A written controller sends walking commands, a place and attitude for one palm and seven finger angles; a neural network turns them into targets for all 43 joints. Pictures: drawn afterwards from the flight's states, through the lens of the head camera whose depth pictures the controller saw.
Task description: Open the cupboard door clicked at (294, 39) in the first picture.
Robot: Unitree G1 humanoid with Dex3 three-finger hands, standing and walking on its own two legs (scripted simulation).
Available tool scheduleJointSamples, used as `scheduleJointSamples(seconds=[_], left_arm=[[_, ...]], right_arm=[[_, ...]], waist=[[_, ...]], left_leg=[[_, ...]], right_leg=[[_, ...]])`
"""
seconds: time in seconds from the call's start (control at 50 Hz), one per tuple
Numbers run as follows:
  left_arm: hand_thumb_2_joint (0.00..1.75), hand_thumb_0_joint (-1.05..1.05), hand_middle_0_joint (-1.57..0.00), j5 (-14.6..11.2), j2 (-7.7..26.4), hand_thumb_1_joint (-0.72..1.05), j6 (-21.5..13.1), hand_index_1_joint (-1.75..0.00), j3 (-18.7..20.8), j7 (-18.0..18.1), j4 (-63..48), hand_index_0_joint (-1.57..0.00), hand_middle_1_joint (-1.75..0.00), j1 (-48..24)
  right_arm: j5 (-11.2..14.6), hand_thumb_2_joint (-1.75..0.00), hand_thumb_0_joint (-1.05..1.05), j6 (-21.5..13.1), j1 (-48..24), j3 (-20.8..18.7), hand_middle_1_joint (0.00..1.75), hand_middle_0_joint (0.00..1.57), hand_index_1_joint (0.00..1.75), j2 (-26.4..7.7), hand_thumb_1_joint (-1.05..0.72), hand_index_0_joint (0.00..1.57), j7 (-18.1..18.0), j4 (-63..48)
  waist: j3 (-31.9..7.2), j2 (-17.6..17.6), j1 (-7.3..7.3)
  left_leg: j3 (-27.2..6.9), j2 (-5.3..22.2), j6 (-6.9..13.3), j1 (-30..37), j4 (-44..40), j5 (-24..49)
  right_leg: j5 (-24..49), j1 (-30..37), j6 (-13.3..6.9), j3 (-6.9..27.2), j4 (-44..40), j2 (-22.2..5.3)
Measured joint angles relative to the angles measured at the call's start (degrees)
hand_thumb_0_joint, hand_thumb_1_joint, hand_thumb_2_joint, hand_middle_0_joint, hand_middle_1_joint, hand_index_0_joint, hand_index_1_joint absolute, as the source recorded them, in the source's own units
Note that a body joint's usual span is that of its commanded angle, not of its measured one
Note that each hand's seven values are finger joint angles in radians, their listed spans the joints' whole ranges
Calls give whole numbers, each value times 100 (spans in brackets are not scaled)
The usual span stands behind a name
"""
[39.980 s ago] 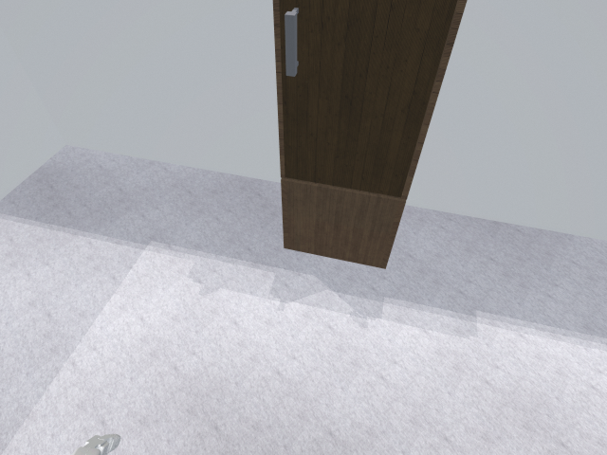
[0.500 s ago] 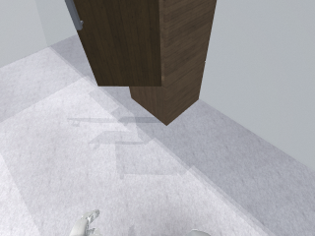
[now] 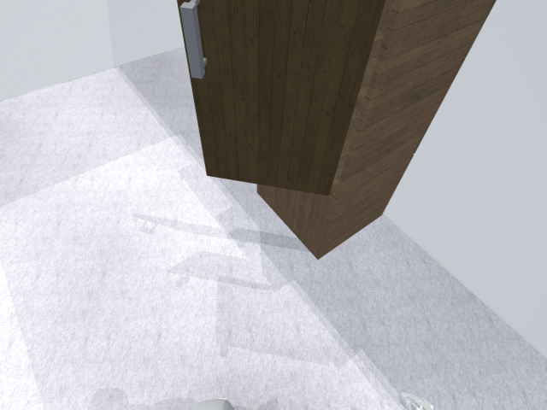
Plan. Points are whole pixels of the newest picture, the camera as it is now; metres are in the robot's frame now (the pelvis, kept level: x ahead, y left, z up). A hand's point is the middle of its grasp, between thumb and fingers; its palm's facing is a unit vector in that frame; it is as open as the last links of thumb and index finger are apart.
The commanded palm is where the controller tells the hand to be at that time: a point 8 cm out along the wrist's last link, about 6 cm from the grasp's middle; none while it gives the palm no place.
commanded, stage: take the last steps up to it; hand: left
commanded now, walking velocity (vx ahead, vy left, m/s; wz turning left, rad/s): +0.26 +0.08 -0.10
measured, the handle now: (196, 38) +0.75 +0.25 +0.13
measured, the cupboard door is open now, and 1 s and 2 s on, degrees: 43 43 43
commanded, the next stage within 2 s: come to a stop and stand still in 0.22 s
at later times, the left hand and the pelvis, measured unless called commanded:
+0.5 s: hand (195, 307) +0.29 +0.18 -0.15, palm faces -0.07 -0.97 -0.23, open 7.3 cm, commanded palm none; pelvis +0.17 +0.01 +0.01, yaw -3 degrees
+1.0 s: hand (131, 349) +0.21 +0.27 -0.17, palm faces -0.01 -0.98 -0.20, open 7.3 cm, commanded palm none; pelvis +0.18 +0.07 +0.02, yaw -4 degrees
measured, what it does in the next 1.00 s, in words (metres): walks ahead: right foot, then left foot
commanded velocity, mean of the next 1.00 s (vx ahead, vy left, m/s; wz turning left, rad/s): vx -0.05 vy -0.03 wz -0.02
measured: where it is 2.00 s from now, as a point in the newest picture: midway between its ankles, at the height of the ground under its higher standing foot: outside the picture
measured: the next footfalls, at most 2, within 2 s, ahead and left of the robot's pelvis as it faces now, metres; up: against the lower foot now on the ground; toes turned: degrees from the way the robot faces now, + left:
right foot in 0.38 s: +0.25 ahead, -0.09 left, +0.00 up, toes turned -9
left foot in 0.76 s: +0.22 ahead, +0.15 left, +0.00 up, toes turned -2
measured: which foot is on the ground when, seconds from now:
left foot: down 0.00-0.40, up 0.42-0.74, down 0.76-1.00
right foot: up 0.00-0.36, down 0.38-0.76, up 0.78-1.00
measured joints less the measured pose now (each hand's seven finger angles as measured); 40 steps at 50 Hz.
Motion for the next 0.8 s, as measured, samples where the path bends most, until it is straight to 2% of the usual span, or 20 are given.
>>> scheduleJointSamples(seconds=[0.04, 0.1, 0.16, 0.22, 0.3, 0.36, 0.38, 0.42, 0.46, 0.52, 0.62, 0.68, 0.72, 0.74, 0.76, 0.8], left_arm=[[90, 1, -19, 7, 4, 92, 39, -30, 18, -11, -52, -20, -29, -185], [90, 1, -19, 26, -23, 92, 25, -30, 35, -34, -257, -19, -29, -481], [90, 1, -19, 39, -60, 92, 14, -30, 43, -18, -467, -19, -29, -776], [90, 1, -19, 32, 12, 94, 29, -30, 61, -11, -630, -19, -29, -1069], [90, 1, -19, 25, 40, 93, 35, -30, 23, -34, -812, -19, -29, -1377], [90, 1, -19, 28, 37, 93, -3, -30, -23, -39, -917, -19, -29, -1507], [90, 0, -19, 28, 48, 93, -56, -30, -47, -35, -955, -19, -29, -1523], [90, 0, -19, -3, -1, 92, -193, -30, -93, 27, -956, -19, -29, -1579], [90, 0, -19, -35, -66, 92, -211, -30, -170, 101, -946, -19, -29, -1576], [90, 0, -19, -41, -139, 92, -98, -30, -222, 171, -898, -20, -29, -1522], [90, -1, -20, -36, -129, 93, 31, -30, -102, 205, -865, -20, -30, -1500], [90, -1, -20, 11, -29, 93, 101, -30, -59, 185, -883, -20, -30, -1482], [90, -1, -20, 21, 50, 93, 143, -30, -29, 175, -881, -20, -30, -1430], [90, -1, -20, 15, 87, 93, 167, -30, -17, 170, -880, -20, -30, -1381], [90, -1, -20, -6, 99, 93, 202, -30, -14, 162, -896, -20, -30, -1311], [90, 0, -20, -36, 225, 92, 301, -30, 14, 160, -884, -20, -30, -1257]], right_arm=[[8, -90, 0, -17, 111, 35, 30, 20, 29, 85, -91, 20, -74, 15], [58, -90, -1, -75, 377, 2, 30, 20, 29, 166, -92, 20, -188, 118], [45, -90, -1, -85, 671, -5, 30, 20, 29, 84, -95, 20, -209, 259], [29, -90, -1, -35, 1002, 37, 30, 20, 29, 59, -94, 20, -192, 439], [-3, -90, 0, 65, 1389, 85, 30, 20, 29, 60, -93, 20, -172, 692], [-6, -90, 0, 129, 1630, 127, 30, 20, 29, 90, -92, 20, -175, 861], [17, -90, 0, 147, 1716, 149, 30, 20, 29, 119, -91, 20, -181, 913], [100, -90, 0, 249, 1683, 162, 30, 20, 29, 140, -91, 20, -193, 1013], [169, -90, 1, 401, 1534, 146, 30, 20, 29, 156, -91, 20, -223, 1013], [205, -90, 1, 568, 1213, 107, 30, 20, 29, 198, -91, 20, -233, 905], [186, -90, 1, 646, 682, 34, 30, 20, 29, 219, -91, 20, -177, 606], [168, -90, 1, 645, 415, -25, 30, 20, 29, 144, -92, 20, -185, 455], [162, -90, 1, 598, 304, -45, 30, 20, 29, 84, -92, 20, -177, 363], [154, -90, 1, 555, 291, -48, 30, 20, 29, 50, -92, 20, -171, 312], [132, -90, 1, 498, 327, -51, 30, 20, 29, -12, -92, 20, -165, 247], [63, -90, 0, 466, 304, -32, 30, 20, 29, 35, -92, 20, -202, 208]], waist=[[6, -24, -6], [-26, -24, -38], [-83, 15, -117], [-110, 44, -202], [-83, 140, -338], [-38, 228, -444], [-30, 235, -469], [53, 344, -497], [117, 398, -542], [129, 334, -545], [132, 178, -434], [140, 109, -357], [118, 57, -334], [82, 52, -329], [-6, 137, -331], [-28, -1, -314]], left_leg=[[87, -71, 8, 275, -227, -85], [195, -215, 72, 756, -791, -11], [255, -329, 127, 1198, -1280, 37], [268, -403, 112, 1554, -1542, -33], [283, -435, 60, 1898, -1543, -327], [295, -371, -30, 2025, -1212, -726], [279, -334, -74, 1984, -925, -927], [87, -181, -243, 1560, 220, -1363], [-278, -171, -386, 1019, 1352, -1762], [-572, -125, -504, 413, 1981, -1763], [-783, -31, -630, -88, 1760, -1421], [-768, -25, -645, -87, 1326, -1196], [-699, -30, -628, 111, 691, -813], [-666, -11, -598, 283, 226, -467], [-708, 66, -429, 402, -156, -179], [-672, 6, -191, 325, 11, -273]], right_leg=[[331, -640, -80, 74, 965, 80], [770, -1284, -72, 40, 1160, 130], [1082, -1606, -39, -41, 657, 176], [1326, -1641, -53, -110, -102, 224], [1432, -1354, -141, -165, -1097, 305], [1522, -892, -216, -229, -1814, 438], [1786, -663, -283, -237, -2104, 482], [1447, -547, -410, -290, -2062, 583], [1328, -423, -425, -331, -2141, 627], [1489, -247, -361, -282, -2516, 637], [1691, -115, -271, -201, -2911, 565], [1712, -106, -170, -177, -2925, 508], [1662, -143, -81, -167, -2810, 475], [1597, -196, -29, -167, -2677, 475], [1485, -297, 11, -215, -2487, 529], [609, -560, 42, 20, -1743, 568]])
